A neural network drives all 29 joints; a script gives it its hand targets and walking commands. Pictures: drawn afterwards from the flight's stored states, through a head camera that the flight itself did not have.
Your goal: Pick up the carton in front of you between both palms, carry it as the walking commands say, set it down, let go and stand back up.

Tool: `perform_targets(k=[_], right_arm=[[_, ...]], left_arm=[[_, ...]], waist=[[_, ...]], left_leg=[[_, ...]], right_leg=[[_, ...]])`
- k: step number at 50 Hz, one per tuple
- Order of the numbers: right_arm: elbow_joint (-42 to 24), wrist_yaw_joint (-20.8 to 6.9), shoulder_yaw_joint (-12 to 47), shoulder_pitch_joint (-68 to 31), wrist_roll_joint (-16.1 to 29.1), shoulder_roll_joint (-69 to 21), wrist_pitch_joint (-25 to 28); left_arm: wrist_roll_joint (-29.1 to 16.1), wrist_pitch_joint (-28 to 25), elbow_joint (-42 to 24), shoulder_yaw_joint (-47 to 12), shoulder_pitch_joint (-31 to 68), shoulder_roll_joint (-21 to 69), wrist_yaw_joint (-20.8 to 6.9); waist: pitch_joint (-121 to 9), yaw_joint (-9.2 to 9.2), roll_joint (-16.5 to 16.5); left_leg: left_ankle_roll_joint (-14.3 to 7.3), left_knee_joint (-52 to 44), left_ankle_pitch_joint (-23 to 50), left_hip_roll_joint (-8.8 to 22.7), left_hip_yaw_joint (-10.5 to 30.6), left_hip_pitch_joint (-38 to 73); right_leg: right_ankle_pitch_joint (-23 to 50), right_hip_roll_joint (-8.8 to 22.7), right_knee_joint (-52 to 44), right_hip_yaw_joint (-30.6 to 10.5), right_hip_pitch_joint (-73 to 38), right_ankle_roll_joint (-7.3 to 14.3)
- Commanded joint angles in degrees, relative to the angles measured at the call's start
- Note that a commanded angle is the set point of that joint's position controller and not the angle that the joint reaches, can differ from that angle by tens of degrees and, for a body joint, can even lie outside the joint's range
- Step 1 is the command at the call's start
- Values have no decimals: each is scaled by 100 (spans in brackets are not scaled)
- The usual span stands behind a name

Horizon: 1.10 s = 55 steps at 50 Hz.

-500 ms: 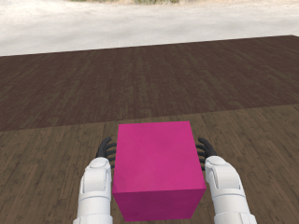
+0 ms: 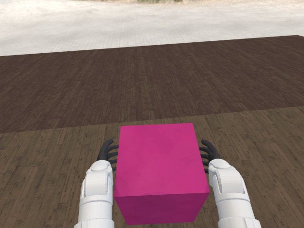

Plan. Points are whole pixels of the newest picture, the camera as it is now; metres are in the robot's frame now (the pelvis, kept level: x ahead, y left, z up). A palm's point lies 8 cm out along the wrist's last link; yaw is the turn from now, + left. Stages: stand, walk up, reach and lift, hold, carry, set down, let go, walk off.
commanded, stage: hold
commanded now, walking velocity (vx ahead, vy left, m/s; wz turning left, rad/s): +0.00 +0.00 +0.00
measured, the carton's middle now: (158, 176) +0.31 +0.01 -0.03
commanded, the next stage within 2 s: carry in 0.22 s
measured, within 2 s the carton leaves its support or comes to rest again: neither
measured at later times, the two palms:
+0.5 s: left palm (91, 155) +0.32 +0.19 +0.07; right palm (199, 149) +0.32 -0.11 +0.07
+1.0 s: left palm (104, 100) +0.54 +0.19 +0.09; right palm (186, 95) +0.56 -0.11 +0.08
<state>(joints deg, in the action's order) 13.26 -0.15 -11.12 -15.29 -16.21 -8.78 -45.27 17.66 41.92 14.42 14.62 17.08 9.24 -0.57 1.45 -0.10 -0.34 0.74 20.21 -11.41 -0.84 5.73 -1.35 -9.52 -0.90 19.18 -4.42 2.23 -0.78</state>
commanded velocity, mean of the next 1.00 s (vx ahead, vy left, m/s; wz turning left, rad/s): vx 0.41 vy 0.00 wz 0.00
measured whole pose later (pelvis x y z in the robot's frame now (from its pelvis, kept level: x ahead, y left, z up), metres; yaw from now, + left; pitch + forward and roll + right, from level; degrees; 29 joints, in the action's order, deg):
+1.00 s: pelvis +0.28 +0.01 +0.00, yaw +4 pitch +5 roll +1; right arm -19.0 5.2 -6.3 -9.9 -5.8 -7.7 -72.5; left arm 6.0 69.5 -18.0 8.0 11.3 8.0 5.6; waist -7.1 -1.8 0.9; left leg 0.1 43.0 -10.6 5.8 -7.3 -35.3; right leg -15.1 1.6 14.4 12.1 4.8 1.7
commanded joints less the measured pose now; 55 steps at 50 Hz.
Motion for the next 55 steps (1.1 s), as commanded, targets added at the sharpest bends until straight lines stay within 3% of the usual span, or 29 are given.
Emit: perform_targets(k=[1, 10, 11, 12, 13, 14, 17, 19, 20, 21, 22, 23, 24, 26, 28, 31, 33, 34, 35, 36, 37, 38, 40, 41, 43, 46, 49, 53, 55], right_arm=[[-634, -1299, 2975, -2909, 1587, -5175, 383], [-782, -1307, 3048, -2857, 1619, -5088, 387], [-796, -1298, 3233, -3146, 1759, -5224, 361], [-955, -1279, 3346, -3241, 1869, -5298, 334], [-1000, -1273, 3367, -3176, 1918, -5185, 286], [-1133, -1261, 3518, -3240, 2005, -5189, 253], [-1908, -1186, 4166, -3483, 2435, -5212, 12], [-2018, -1127, 4279, -3058, 2552, -4968, -318], [-2138, -1108, 4360, -3017, 2631, -4952, -491], [-2218, -1067, 4381, -2973, 2694, -4858, -666], [-2278, -1006, 4297, -2854, 2671, -4718, -834], [-2560, -955, 4367, -2906, 2695, -4660, -1004], [-2643, -887, 4296, -2824, 2668, -4518, -1193], [-2910, -769, 4335, -2634, 2798, -4610, -1466], [-3341, -740, 4495, -2527, 3015, -4594, -1648], [-3664, -795, 4624, -2150, 3158, -4704, -1935], [-3759, -850, 4636, -1907, 3185, -4763, -2099], [-3787, -876, 4629, -1749, 3195, -4765, -2166], [-3833, -898, 4602, -1780, 3228, -4707, -2236], [-4010, -921, 4653, -2008, 3341, -4635, -2331], [-4188, -947, 4824, -2503, 3505, -4584, -2454], [-4202, -969, 4814, -2659, 3604, -4516, -2510], [-4105, -1000, 4745, -2892, 3692, -4600, -2538], [-3988, -982, 4676, -2851, 3679, -4652, -2550], [-3818, -904, 4563, -2661, 3569, -4702, -2572], [-3539, -793, 4422, -2293, 3292, -4790, -2570], [-3414, -745, 4398, -2147, 3130, -4885, -2529], [-3561, -765, 4511, -2151, 3088, -5005, -2435], [-3620, -795, 4535, -2145, 3117, -5052, -2387]], left_arm=[[-1515, -10, 6, -3035, 2221, 5266, -1415], [-1561, 14, -115, -3107, 2106, 5291, -1363], [-1723, 47, -177, -3254, 2393, 5363, -1356], [-1829, 99, -270, -3404, 2457, 5425, -1335], [-1830, 143, -243, -3423, 2252, 5394, -1317], [-1878, 176, -400, -3566, 2271, 5409, -1283], [-2328, 423, -1369, -4197, 2495, 5419, -1118], [-2306, 766, -1376, -4259, 1823, 5115, -955], [-2346, 932, -1604, -4311, 1800, 4968, -898], [-2425, 1120, -1926, -4433, 2040, 4861, -872], [-2608, 1330, -2149, -4607, 2366, 4871, -883], [-2806, 1501, -2193, -4695, 2372, 4858, -903], [-2997, 1670, -2318, -4845, 2479, 4883, -931], [-3332, 1910, -2568, -5023, 2518, 4912, -958], [-3432, 2064, -2738, -5118, 2089, 5007, -952], [-3420, 2307, -3117, -5061, 1671, 5023, -889], [-3306, 2461, -3271, -4973, 1274, 4963, -849], [-3232, 2528, -3354, -4922, 1152, 4918, -836], [-3206, 2590, -3323, -4866, 1006, 4983, -836], [-3191, 2656, -3372, -4807, 961, 4888, -827], [-3169, 2703, -3307, -4669, 1162, 4677, -788], [-3165, 2741, -3265, -4658, 1223, 4862, -770], [-3351, 2802, -3568, -4744, 1826, 4981, -755], [-3445, 2857, -3644, -4789, 2055, 4999, -747], [-3555, 2934, -3580, -4807, 2075, 4921, -769], [-3661, 2983, -3382, -4851, 1902, 4928, -866], [-3674, 2964, -3238, -4838, 1797, 4953, -942], [-3563, 2859, -3162, -4852, 1584, 5086, -1010], [-3510, 2809, -3215, -4880, 1538, 5115, -1027]], waist=[[-1346, 12, -20], [-1317, 7, -48], [-1350, 7, 170], [-1318, -23, 215], [-1179, -17, 294], [-1019, -37, 383], [-1593, -65, 769], [-1911, -75, 585], [-1952, -58, 415], [-1923, 40, -168], [-1584, 139, -1342], [-1136, 134, -1366], [-990, 157, -1042], [-1280, 162, -663], [-1649, 190, -879], [-1825, 190, -987], [-1926, 80, -765], [-2135, 55, -457], [-2417, -23, -123], [-2584, -126, 960], [-2171, -184, 1678], [-2048, -158, 1098], [-1738, -108, 319], [-1796, -85, 177], [-1853, -91, 394], [-1736, -88, 510], [-1515, -120, 707], [-1221, -110, 1070], [-1381, -51, 1039]], left_leg=[[3, -337, 1147, -480, -162, -74], [25, -344, 1202, -474, -133, -17], [-96, 126, 220, 618, -130, -790], [-116, -12, -1586, 442, -30, -1096], [-117, 15, -2686, 386, 21, -1534], [-42, 249, -3056, 234, -122, -1958], [95, 1314, -943, 26, -778, -2001], [0, 854, -1054, 12, -882, -1308], [-89, 324, -1152, 71, -837, -675], [-277, -189, -1794, 632, 42, -205], [-710, -910, -2738, 1526, 1600, 62], [-1044, -1085, -2486, 1977, 2173, 346], [-1236, -1011, -1538, 2116, 2273, 483], [-1173, -876, -257, 1973, 1651, 569], [-952, -710, 255, 1657, 833, 650], [-838, -560, 649, 1406, 198, 432], [-667, 2, 724, 1211, -311, -290], [-516, 628, 1153, 1063, -623, -887], [-319, 1333, 889, 903, -851, -1838], [-55, 2815, -685, 550, -1242, -3064], [-57, 3789, -1940, 114, -1210, -4440], [-201, 4439, -1867, 495, -757, -4542], [-255, 4558, -1320, 875, -625, -4446], [-224, 4198, -873, 992, -641, -4174], [-126, 3573, -367, 856, -966, -3949], [-26, 2556, 59, 691, -1287, -3871], [-61, 1685, 377, 507, -1577, -3649], [-224, 1044, 856, 375, -1814, -3050], [-311, 726, 858, 170, -2085, -2164]], right_leg=[[1024, -474, -176, 85, -617, 8], [967, -502, -161, 89, -523, 23], [-3, 612, 310, 171, 114, 55], [-1761, 532, 37, 33, 402, 100], [-3033, 596, -112, -184, 598, 141], [-3657, 665, -265, -414, 754, 209], [-2620, 1293, -382, -984, 355, 599], [-2695, 1218, -285, -836, 892, 673], [-2738, 1013, 42, -485, 1397, 584], [-2625, 609, 885, 172, 2054, 350], [-2163, 118, 2229, 973, 3017, 28], [-1978, 250, 2332, 973, 3879, 30], [-1992, 371, 2456, 871, 4208, 62], [-1861, 381, 2303, 898, 3910, 71], [-1230, 240, 1914, 1151, 3488, 60], [-741, 71, 1232, 1460, 2763, 44], [-100, -55, 362, 1745, 1385, 53], [147, 7, 132, 1739, 223, 97], [-49, 481, 219, 1235, -1033, 227], [-1460, 1888, -278, -762, -1794, 667], [-1433, 2829, -710, -2392, -2051, 1340], [-1249, 2934, -734, -2564, -1506, 1514], [-1124, 2504, -913, -1668, -688, 1256], [-1295, 2302, -1092, -1139, -473, 1034], [-690, 1966, -1175, -311, -430, 887], [366, 1682, -1094, 371, -614, 860], [1248, 1540, -901, 827, -683, 778], [1658, 1508, -677, 1166, -558, 616], [2586, 1430, 99, 1531, -444, 470]])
